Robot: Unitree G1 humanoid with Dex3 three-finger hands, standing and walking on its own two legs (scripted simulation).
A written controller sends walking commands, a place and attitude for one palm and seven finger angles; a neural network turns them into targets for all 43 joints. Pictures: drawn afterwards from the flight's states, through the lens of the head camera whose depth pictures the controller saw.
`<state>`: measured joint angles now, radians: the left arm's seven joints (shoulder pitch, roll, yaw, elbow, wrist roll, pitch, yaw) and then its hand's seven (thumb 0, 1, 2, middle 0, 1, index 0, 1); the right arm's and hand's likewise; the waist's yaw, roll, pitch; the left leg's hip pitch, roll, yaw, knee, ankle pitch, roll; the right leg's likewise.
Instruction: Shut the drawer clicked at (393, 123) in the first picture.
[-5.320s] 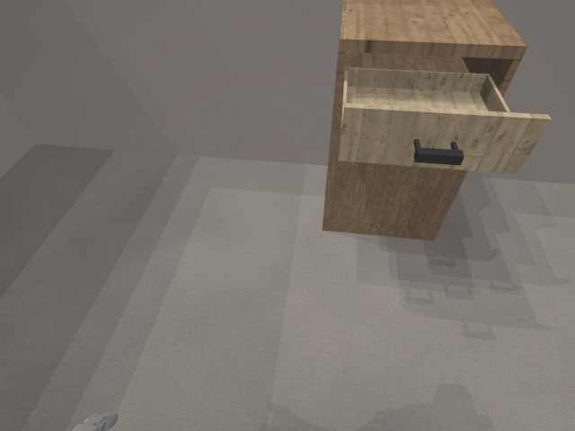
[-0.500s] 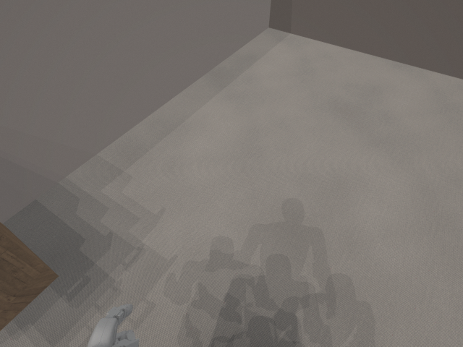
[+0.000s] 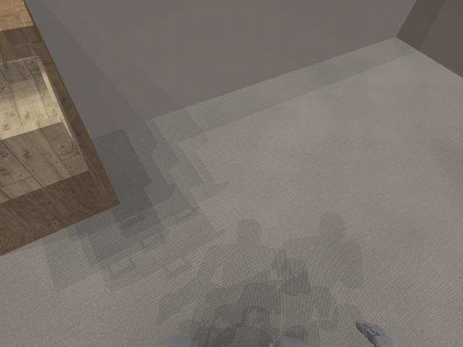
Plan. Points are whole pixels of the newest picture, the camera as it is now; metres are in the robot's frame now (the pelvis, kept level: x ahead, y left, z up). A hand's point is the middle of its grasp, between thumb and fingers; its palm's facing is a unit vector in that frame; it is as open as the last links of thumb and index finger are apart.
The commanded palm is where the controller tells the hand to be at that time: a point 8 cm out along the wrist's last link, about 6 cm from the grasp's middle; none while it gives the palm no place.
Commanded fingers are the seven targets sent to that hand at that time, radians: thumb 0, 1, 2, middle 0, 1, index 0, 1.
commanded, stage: turn to face it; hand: left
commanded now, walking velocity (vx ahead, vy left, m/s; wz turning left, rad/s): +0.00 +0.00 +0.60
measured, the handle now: out of the picture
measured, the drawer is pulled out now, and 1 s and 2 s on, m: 0.30 0.30 0.30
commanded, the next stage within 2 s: take the last steps up to it in 0.94 s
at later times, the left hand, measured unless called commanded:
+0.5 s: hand out of the picture +0.05 +0.18 -0.13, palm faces +0.30 -0.91 -0.27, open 7.4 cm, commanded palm none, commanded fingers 0.00 0.90 0.90 -0.20 -0.30 -0.20 -0.30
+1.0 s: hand out of the picture -0.11 +0.23 -0.16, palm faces +0.54 -0.81 -0.24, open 7.4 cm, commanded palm none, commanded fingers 0.00 0.90 0.90 -0.20 -0.30 -0.20 -0.30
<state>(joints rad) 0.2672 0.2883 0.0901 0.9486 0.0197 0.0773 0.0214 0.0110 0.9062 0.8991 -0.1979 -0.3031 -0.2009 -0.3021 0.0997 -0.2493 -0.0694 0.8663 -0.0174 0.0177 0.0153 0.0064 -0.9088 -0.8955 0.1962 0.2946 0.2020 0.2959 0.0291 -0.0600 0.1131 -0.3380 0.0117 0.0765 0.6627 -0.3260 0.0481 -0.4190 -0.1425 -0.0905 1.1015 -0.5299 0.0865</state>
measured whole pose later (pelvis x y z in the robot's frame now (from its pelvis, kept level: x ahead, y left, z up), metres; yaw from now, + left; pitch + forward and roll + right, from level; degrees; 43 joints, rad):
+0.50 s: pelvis +0.00 -0.04 +0.01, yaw +18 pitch -1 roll +0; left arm 0.18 0.17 0.04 0.83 0.02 0.02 0.02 0.01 0.90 0.90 -0.20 -0.30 -0.20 -0.30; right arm 0.23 -0.25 -0.11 0.93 -0.02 0.08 0.02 0.01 -0.91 -0.90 0.20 0.30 0.20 0.30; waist -0.04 0.06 0.06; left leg -0.51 -0.05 -0.07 1.07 -0.42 -0.04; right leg -0.23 -0.05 -0.08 0.55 -0.31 0.01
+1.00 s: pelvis -0.03 +0.02 +0.02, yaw +30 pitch -1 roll -2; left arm 0.24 0.27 0.07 0.98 0.02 0.06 0.02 0.01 0.91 0.90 -0.20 -0.30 -0.20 -0.30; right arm 0.13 -0.18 -0.03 0.93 -0.02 0.01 -0.01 0.01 -0.91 -0.90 0.20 0.30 0.20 0.30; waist 0.03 -0.04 0.08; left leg -0.20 -0.02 0.03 0.48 -0.26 0.06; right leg -0.43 -0.09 -0.04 1.05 -0.42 0.08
